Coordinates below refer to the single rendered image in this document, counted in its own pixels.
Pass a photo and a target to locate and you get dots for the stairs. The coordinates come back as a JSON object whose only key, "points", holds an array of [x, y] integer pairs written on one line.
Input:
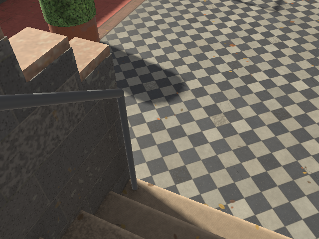
{"points": [[152, 212]]}

